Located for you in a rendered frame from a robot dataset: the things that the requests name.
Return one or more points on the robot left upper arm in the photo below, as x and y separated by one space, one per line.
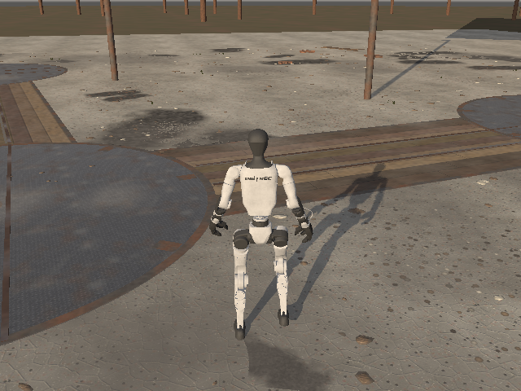
228 186

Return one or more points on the robot right upper arm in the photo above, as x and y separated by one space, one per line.
285 172

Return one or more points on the left robot forearm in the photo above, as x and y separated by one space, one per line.
218 213

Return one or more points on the right robot forearm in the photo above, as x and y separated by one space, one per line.
300 215

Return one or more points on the left robot hand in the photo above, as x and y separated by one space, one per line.
213 226

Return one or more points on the robot right thigh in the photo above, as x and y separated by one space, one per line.
280 242

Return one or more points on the humanoid robot torso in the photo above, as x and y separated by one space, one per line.
259 192

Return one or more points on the right robot hand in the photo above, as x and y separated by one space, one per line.
308 231

